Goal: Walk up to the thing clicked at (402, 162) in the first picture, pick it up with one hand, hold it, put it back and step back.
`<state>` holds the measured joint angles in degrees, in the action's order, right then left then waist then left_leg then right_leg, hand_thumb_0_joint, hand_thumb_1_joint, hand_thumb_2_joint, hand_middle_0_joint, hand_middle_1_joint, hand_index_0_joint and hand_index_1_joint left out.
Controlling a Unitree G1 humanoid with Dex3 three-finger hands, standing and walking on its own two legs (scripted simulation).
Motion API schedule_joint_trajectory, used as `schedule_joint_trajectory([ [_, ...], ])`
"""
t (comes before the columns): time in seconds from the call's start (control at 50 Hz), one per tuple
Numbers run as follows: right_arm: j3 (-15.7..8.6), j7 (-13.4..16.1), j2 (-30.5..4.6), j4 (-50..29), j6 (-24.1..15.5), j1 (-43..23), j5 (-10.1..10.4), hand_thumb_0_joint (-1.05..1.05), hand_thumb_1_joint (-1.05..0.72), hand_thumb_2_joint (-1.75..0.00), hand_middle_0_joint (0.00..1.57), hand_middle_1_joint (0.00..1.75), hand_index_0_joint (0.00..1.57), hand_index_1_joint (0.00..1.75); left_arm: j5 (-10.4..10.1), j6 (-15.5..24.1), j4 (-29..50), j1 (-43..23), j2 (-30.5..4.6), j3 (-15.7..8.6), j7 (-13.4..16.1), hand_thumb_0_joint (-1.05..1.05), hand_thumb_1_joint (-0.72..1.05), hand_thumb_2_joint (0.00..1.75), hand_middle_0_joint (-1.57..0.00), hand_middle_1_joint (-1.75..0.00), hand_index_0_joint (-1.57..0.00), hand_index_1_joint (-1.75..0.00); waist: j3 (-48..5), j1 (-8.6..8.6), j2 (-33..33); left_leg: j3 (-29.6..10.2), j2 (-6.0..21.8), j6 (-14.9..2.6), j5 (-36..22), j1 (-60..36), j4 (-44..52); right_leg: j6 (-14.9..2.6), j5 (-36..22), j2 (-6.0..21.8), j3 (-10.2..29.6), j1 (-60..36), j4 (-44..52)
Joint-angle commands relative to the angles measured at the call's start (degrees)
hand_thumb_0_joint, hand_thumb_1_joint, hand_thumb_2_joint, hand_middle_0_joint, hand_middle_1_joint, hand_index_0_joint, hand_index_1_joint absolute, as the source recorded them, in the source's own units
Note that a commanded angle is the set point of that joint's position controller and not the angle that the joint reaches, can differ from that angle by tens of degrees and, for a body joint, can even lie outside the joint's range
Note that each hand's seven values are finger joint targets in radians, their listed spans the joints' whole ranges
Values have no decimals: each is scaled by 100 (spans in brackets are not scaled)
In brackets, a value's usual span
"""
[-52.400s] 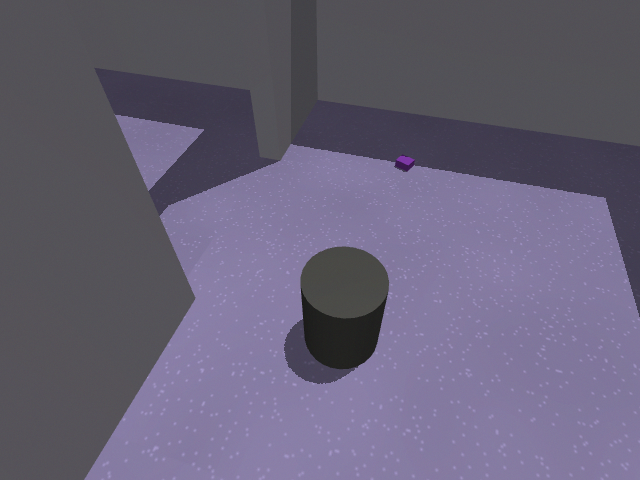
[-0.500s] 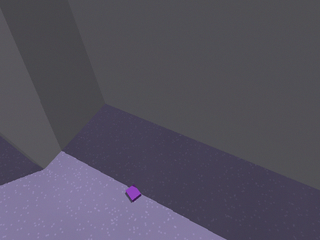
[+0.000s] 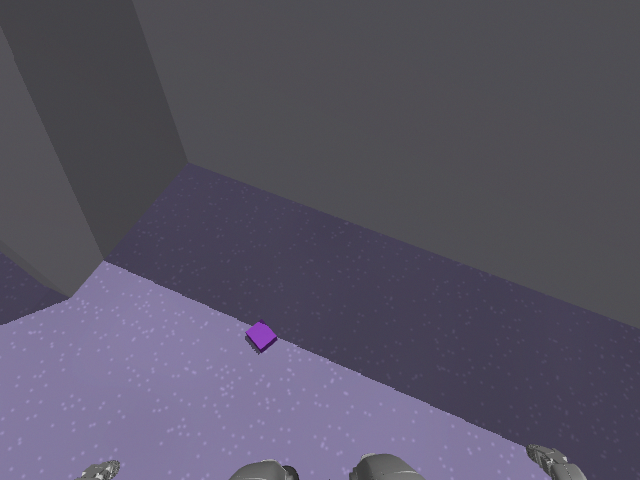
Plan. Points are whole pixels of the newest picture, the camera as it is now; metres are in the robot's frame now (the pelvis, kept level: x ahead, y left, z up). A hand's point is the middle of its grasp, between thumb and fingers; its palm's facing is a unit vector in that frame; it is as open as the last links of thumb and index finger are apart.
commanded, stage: step back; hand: left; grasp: from above
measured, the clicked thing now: (261, 336) +0.54 +0.16 -0.74
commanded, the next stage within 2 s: none
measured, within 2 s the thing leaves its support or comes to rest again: neither
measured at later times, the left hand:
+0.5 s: hand out of the picture -0.01 +0.26 -0.14, palm faces +0.04 -0.92 -0.39, open 7.4 cm
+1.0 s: hand out of the picture -0.22 +0.23 -0.15, palm faces -0.01 -0.92 -0.40, open 7.4 cm
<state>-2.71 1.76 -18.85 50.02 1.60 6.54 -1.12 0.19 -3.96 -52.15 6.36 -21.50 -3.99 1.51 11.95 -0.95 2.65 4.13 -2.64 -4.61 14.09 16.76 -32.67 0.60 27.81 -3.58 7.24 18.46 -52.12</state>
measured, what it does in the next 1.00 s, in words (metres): walks backwards: right foot, then left foot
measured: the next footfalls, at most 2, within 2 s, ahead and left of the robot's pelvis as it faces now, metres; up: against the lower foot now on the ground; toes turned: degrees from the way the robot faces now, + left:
right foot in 0.12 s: +0.00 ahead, -0.12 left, +0.00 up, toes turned +2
left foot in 0.52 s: -0.14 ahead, +0.11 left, +0.00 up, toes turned +1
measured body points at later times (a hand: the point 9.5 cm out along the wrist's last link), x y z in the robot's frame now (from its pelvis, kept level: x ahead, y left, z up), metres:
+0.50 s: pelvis -0.14 -0.01 -0.01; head -0.07 +0.00 +0.44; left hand -0.01 +0.30 -0.11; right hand -0.04 -0.33 -0.13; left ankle -0.18 +0.11 -0.72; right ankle -0.04 -0.12 -0.73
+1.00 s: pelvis -0.30 -0.04 -0.01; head -0.24 -0.05 +0.44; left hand -0.22 +0.28 -0.12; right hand -0.15 -0.36 -0.12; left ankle -0.22 +0.10 -0.70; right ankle -0.29 -0.17 -0.73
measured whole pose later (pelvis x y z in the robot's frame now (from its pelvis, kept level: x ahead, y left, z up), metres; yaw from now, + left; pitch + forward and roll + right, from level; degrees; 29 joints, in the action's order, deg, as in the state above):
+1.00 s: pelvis -0.30 -0.04 -0.01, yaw +0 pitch -3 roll +0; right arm -3.3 1.6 -23.4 47.3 3.5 5.1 -0.2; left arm 2.0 -2.7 -48.7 11.6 -20.6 -4.2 -0.7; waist 10.0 1.1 -2.5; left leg -5.1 -0.1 -0.1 25.5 27.9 -50.7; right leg -0.2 21.1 -1.3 2.7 15.0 -38.8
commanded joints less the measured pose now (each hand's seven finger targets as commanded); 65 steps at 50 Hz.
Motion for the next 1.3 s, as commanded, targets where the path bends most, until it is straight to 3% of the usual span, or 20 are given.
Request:
schedule_joint_trajectory([
  [0.0,-438,57,-1643,-403,-74,185,-1,0,-90,-90,20,30,20,30,68,194,447,218,-1045,-313,21,0,90,90,-20,-30,-20,-30,-1490,-120,-913,-1901,1825,-675,-2683,-1440,667,-51,-56,214,-282,219,725],
  [0.1,-403,-25,-1657,-475,-45,-338,81,0,-90,-90,20,30,20,30,152,286,240,947,-1044,-383,-75,0,90,90,-20,-30,-20,-30,-1595,275,-361,-1526,1447,-266,-878,-87,309,-459,-1524,447,-181,-1060,2351],
  [0.16,-361,-25,-1361,-450,-1,-345,103,0,-90,-90,20,30,20,30,205,304,724,181,-1840,-542,-95,0,90,90,-20,-30,-20,-30,-801,342,1411,-775,-298,488,2101,571,-2589,-1994,-1578,2622,2507,445,3707],
  [0.24,-295,-73,-1342,-178,3,286,119,0,-90,-90,20,30,20,30,182,355,1007,-405,-1292,-446,-11,0,90,90,-20,-30,-20,-30,-721,-40,428,-1387,-560,467,1299,757,-3595,-1302,-2770,1640,868,231,3272],
  [0.4,-219,12,-1270,-423,-101,438,70,0,-90,-90,20,30,20,30,237,250,1192,236,-1250,-426,29,0,90,90,-20,-30,-20,-30,-1593,337,821,-811,115,579,1610,729,-1108,-1269,-3682,1767,592,-1758,2478],
  [0.48,-317,-11,-1283,-178,-147,1030,-17,0,-90,-90,20,30,20,30,105,93,1282,135,-1332,-402,-50,0,90,90,-20,-30,-20,-30,-1805,52,546,-414,77,401,-390,-513,1067,-804,-3107,1336,176,-1113,1785],
  [0.52,-518,-22,-2066,-292,-154,915,-165,0,-90,-90,20,30,20,30,67,87,1427,62,-932,-298,-84,0,90,90,-20,-30,-20,-30,-1624,6,-1210,-2835,1865,-290,-876,-1092,1346,-254,-734,307,-312,814,650],
  [0.54,-594,-55,-2575,-425,-116,490,-107,0,-90,-90,20,30,20,30,73,102,1465,-409,-1170,-443,-12,0,90,90,-20,-30,-20,-30,-1196,-271,-1859,-3613,2660,-1240,-915,290,1738,-69,799,-127,-112,613,-588],
  [0.56,-578,-10,-2469,-509,-175,84,-152,0,-90,-90,20,30,20,30,159,97,1390,-496,-1307,-481,9,0,90,90,-20,-30,-20,-30,-858,-174,-1614,-3762,2795,-1404,-966,909,1743,-82,822,-19,439,422,-1538],
  [0.64,-334,37,-1632,-625,-221,-245,-107,0,-90,-90,20,30,20,30,18,82,1015,512,-1091,-474,-68,0,90,90,-20,-30,-20,-30,-1046,406,-840,-1542,1486,-600,-2534,-437,828,-164,-102,-358,410,1147,-2154],
  [0.74,-402,81,-1641,-587,-177,424,-40,0,-90,-90,20,30,20,30,80,192,1169,265,-946,-394,-46,0,90,90,-20,-30,-20,-30,-1409,-119,-1133,-1647,1654,-955,-3018,-1747,319,192,220,-12,108,1192,-539],
  [0.84,-435,21,-1892,-730,-18,86,-29,0,-90,-90,20,30,20,30,91,271,762,764,-995,-387,-68,0,90,90,-20,-30,-20,-30,-1700,29,-1477,-1506,1493,-686,-2115,-897,-21,25,-831,218,-611,-392,2197],
  [0.9,-348,-25,-1566,-862,36,-73,101,0,-90,-90,20,30,20,30,239,333,579,1152,-1454,-504,-97,0,90,90,-20,-30,-20,-30,-1780,185,-350,-1148,779,26,-279,751,-837,-464,-1690,936,576,-1361,2809],
  [0.92,-303,16,-1323,-998,23,-333,142,0,-90,-90,20,30,20,30,189,288,746,833,-1981,-618,-122,0,90,90,-20,-30,-20,-30,-1388,360,1150,-726,-220,347,1512,1242,-1941,-1230,-1490,1926,1797,-502,3286],
  [0.94,-400,86,-1525,-900,50,-172,101,0,-90,-90,20,30,20,30,249,280,1012,201,-2333,-653,-90,0,90,90,-20,-30,-20,-30,-1083,377,1680,-1049,-41,498,2184,773,-3132,-1848,-1451,2773,2611,754,3588],
  [1.04,-267,28,-1326,-549,-47,271,116,0,-90,-90,20,30,20,30,244,298,1090,-121,-1400,-479,-23,0,90,90,-20,-30,-20,-30,-1028,116,691,-1140,-436,471,1416,983,-3460,-1113,-3161,1379,390,-49,2602],
  [1.14,-226,56,-1212,-553,-143,474,30,0,-90,-90,20,30,20,30,253,216,1230,175,-1368,-442,61,0,90,90,-20,-30,-20,-30,-1415,252,1049,-737,148,520,1645,889,-1015,-1181,-4054,1694,565,-1487,2092],
  [1.2,-325,41,-1236,-322,-199,937,-67,0,-90,-90,20,30,20,30,105,64,1330,86,-1243,-352,16,0,90,90,-20,-30,-20,-30,-1718,86,611,-486,124,427,-577,-327,1392,-759,-3704,1286,191,-1107,1064],
  [1.24,-523,42,-2120,-424,-184,543,-194,0,-90,-90,20,30,20,30,49,16,1363,364,-753,-230,4,0,90,90,-20,-30,-20,-30,-1560,329,-1504,-3006,1940,-242,-2425,-1442,1305,-247,339,-101,-376,1418,-383],
  [1.28,-594,66,-2494,-602,-219,165,-108,0,-90,-90,20,30,20,30,113,0,1292,-146,-1353,-394,93,0,90,90,-20,-30,-20,-30,-1150,-36,-1569,-3854,2919,-1347,-1719,553,1530,-154,850,97,549,550,-1872],
])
